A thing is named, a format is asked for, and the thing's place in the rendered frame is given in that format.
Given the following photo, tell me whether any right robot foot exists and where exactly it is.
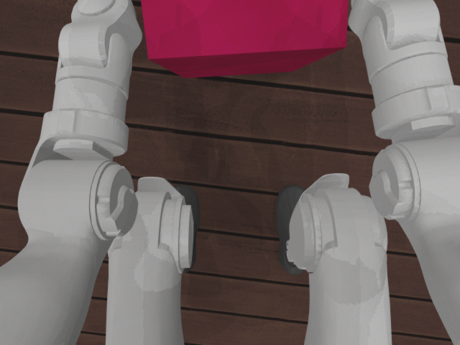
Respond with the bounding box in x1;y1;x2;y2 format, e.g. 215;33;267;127
275;185;305;275

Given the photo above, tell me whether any left robot forearm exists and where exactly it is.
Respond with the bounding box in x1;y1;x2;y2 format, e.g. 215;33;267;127
18;0;142;225

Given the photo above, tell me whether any right robot upper arm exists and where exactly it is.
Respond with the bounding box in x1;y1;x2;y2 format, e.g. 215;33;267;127
369;135;460;345

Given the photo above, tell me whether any carton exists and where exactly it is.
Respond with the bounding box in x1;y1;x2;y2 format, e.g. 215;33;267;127
141;0;349;78

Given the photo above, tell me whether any right robot forearm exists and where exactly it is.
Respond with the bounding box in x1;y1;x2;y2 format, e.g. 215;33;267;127
348;0;460;144

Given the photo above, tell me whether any left robot upper arm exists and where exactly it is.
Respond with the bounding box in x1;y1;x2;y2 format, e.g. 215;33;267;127
0;160;138;345

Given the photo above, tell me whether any robot left thigh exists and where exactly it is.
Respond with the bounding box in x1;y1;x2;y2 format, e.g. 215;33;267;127
106;191;193;345

